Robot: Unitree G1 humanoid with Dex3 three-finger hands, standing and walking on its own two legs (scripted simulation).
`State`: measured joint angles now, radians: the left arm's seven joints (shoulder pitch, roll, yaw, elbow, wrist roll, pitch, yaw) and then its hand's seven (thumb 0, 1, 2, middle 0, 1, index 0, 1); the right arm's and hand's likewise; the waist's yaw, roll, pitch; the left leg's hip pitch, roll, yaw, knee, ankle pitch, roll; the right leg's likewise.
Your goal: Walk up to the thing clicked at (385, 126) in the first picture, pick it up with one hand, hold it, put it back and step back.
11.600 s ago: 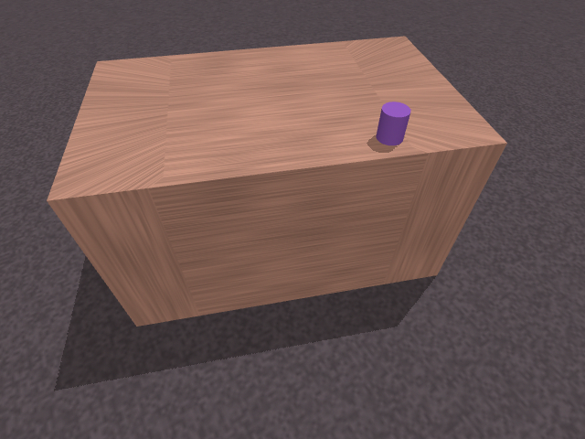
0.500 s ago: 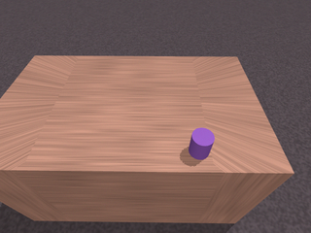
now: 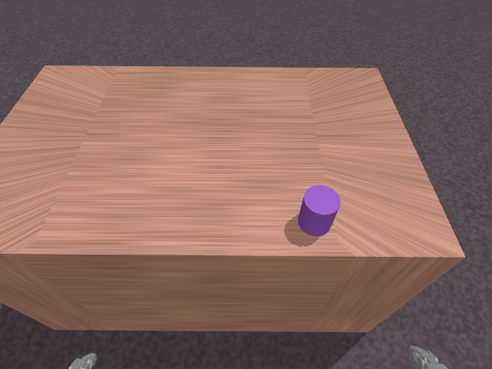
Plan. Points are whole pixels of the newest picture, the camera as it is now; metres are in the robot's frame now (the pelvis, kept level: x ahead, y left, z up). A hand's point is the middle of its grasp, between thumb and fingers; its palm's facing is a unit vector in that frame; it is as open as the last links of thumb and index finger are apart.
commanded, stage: rise first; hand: right
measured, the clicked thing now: (318, 211) +0.44 -0.15 -0.09
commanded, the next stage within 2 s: go down in 1.40 s
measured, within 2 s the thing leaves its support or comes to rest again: neither
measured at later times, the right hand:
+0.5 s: hand (413, 333) +0.20 -0.26 -0.07, palm faces +0.26 +0.90 -0.35, open 16.9 cm
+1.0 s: hand (429, 323) +0.20 -0.25 -0.01, palm faces +0.30 +0.89 -0.34, open 17.5 cm
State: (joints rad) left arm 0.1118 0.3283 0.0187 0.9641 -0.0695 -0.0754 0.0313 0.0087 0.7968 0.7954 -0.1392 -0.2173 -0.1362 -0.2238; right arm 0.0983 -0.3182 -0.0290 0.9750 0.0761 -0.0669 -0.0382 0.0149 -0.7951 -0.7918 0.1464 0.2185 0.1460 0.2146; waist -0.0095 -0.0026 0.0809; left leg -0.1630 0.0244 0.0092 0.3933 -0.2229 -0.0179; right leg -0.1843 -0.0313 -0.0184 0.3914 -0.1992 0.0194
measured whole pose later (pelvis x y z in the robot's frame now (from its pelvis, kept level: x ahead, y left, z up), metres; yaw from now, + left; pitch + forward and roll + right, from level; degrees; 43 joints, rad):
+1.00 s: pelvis +0.02 +0.00 +0.00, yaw -1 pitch -2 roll +0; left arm 0.25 0.23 0.10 0.60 -0.02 -0.06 0.06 -0.01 -0.53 0.08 -0.06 -0.08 -0.07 -0.08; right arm 0.40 -0.28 -0.19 0.16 0.05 -0.09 -0.05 -0.01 0.54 -0.05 0.05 0.06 0.05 0.06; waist -0.04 -0.02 0.02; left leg -0.10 0.03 0.02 0.41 -0.27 -0.02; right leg -0.13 -0.03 -0.01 0.40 -0.24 0.02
